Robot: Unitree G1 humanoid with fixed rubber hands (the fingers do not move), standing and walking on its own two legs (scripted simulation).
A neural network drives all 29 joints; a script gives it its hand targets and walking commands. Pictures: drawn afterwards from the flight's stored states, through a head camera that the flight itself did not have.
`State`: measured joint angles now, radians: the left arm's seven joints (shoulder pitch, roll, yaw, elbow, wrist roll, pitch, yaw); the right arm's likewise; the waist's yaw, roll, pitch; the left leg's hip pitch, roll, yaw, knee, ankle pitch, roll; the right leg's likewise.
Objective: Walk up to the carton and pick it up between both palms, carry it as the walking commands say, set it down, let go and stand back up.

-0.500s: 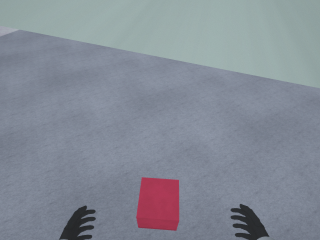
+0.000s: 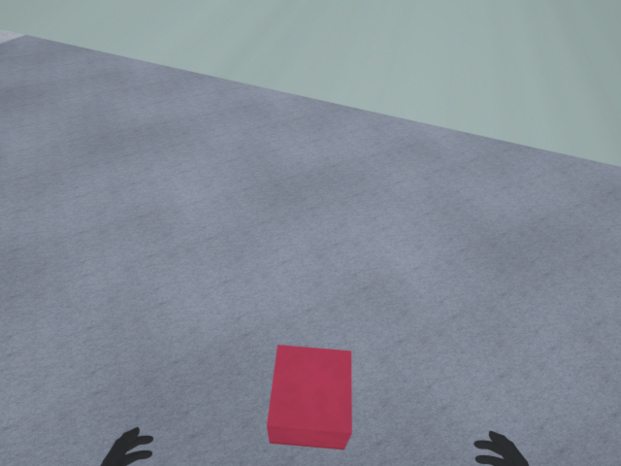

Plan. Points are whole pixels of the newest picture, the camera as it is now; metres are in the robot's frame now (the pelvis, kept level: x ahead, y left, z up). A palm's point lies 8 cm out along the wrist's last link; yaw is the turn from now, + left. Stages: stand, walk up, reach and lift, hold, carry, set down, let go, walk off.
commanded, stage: stand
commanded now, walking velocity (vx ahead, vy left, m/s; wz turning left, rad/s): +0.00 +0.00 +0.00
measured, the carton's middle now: (310, 396) +0.45 -0.01 -0.68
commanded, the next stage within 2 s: none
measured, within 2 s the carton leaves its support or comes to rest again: neither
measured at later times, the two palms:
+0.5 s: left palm out of the picture +0.10 +0.27 -0.10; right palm out of the picture +0.12 -0.27 -0.08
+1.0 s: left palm out of the picture +0.08 +0.27 -0.11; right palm out of the picture +0.10 -0.27 -0.09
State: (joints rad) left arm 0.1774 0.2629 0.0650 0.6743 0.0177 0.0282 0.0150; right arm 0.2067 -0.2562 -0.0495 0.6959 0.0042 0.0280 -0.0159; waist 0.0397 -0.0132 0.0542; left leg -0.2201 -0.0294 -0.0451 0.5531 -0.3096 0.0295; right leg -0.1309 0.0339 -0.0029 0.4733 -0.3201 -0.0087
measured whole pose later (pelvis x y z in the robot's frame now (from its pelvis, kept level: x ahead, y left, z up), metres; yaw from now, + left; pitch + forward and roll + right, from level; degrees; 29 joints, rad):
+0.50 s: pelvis -0.01 +0.00 +0.00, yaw +0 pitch -2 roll -1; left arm 0.18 0.27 0.06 0.77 0.02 0.00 0.02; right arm 0.21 -0.27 -0.05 0.75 0.00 0.01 -0.02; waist 0.04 -0.01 0.02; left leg -0.22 -0.03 -0.05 0.54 -0.29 0.03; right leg -0.13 0.03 0.00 0.47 -0.30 -0.01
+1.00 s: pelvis -0.02 +0.00 +0.00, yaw +0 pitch -2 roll -1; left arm 0.18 0.28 0.06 0.85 0.02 -0.02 0.02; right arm 0.21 -0.28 -0.05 0.81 0.00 0.00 -0.02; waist 0.04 -0.01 0.02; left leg -0.21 -0.03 -0.05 0.52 -0.26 0.03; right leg -0.13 0.03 0.00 0.45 -0.28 -0.01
